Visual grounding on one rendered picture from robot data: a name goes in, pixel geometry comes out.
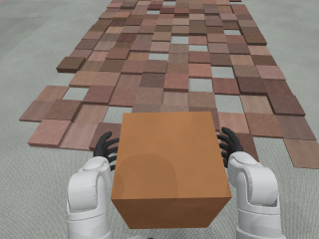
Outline left robot forearm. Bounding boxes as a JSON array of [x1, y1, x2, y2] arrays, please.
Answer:
[[66, 156, 113, 239]]

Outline carton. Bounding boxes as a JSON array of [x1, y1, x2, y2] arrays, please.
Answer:
[[111, 112, 232, 229]]

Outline robot left hand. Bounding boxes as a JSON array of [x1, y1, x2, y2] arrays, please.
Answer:
[[93, 131, 120, 171]]

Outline robot right hand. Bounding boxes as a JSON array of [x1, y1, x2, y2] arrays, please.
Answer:
[[216, 126, 243, 168]]

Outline right robot forearm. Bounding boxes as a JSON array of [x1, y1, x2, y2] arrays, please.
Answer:
[[227, 151, 286, 239]]

